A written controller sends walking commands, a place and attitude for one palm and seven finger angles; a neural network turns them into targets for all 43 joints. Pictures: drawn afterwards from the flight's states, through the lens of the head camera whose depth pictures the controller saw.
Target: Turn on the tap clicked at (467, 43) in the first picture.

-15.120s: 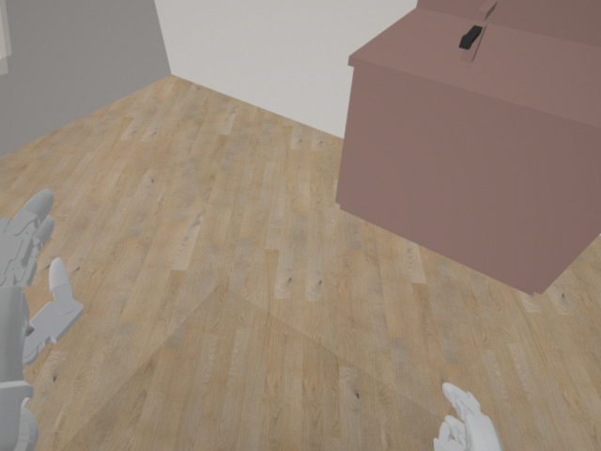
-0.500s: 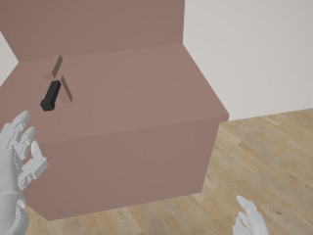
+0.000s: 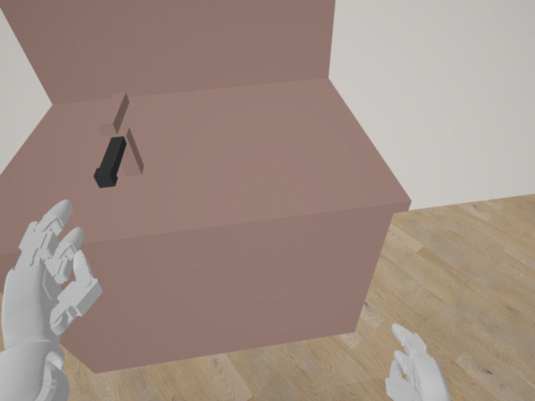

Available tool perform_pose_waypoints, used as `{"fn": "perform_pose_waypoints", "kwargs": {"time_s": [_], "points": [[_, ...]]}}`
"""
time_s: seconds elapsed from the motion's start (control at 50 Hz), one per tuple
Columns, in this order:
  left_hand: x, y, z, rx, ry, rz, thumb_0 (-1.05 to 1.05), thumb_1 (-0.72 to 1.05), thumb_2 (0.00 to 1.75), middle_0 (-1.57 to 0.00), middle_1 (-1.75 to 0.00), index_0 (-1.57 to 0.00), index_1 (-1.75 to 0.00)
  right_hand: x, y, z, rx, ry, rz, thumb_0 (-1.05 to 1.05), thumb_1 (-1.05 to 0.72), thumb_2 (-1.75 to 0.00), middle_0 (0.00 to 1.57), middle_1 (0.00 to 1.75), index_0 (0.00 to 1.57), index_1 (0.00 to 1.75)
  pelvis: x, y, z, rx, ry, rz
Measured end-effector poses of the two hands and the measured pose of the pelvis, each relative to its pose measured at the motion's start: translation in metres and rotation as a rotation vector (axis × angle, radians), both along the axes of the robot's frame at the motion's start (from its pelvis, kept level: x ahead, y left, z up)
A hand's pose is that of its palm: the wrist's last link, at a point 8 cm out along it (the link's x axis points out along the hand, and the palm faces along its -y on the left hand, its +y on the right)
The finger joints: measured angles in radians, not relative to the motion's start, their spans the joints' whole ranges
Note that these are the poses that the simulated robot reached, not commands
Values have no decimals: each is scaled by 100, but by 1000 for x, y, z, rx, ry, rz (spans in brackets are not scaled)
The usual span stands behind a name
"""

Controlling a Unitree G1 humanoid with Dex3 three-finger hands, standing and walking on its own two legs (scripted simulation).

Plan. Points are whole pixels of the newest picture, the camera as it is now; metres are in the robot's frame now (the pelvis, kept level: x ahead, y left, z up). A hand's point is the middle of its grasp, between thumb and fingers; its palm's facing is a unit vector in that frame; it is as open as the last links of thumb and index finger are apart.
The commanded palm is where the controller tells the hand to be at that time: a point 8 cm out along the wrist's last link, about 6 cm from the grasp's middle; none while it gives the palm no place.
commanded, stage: turn the palm inward beside the body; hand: left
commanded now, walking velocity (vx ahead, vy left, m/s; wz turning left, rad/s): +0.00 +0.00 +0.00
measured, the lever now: (105, 177) +0.43 +0.37 +0.11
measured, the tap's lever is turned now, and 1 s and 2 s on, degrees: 0 0 0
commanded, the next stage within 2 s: reach beside the lever's end, fingers flat in 0.78 s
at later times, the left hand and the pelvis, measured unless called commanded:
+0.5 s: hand (93, 295) +0.18 +0.23 +0.16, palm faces +0.47 -0.88 -0.11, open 7.4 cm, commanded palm +0.12 +0.27 +0.17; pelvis -0.01 +0.00 +0.00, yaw +0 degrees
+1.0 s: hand (103, 292) +0.18 +0.22 +0.15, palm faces +0.48 -0.87 -0.12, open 7.4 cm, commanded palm +0.14 +0.27 +0.16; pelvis +0.00 -0.02 +0.00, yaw +1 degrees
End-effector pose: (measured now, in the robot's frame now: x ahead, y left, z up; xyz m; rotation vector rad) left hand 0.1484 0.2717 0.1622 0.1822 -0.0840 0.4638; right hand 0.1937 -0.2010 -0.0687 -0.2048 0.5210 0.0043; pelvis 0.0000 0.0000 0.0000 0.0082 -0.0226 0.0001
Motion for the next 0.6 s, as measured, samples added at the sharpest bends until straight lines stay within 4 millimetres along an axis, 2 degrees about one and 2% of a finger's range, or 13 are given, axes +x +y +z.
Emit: {"fn": "perform_pose_waypoints", "kwargs": {"time_s": [0.26, 0.6], "points": [[-11, 0, -3, -49, 20, 10, 2, 90, 90, -20, -30, -21, -30, 1, 7, 7, 3, -30, 9, 1, -91, -90, 20, 30, 20, 30, -4, 4, 1, -2, -18, 2], [-14, -10, -2, -75, 42, 17, 1, 90, 90, -20, -30, -21, -30, -1, -4, 7, 15, -33, -5, 1, -91, -90, 20, 30, 20, 30, -7, -6, 2, -1, -28, 5]]}}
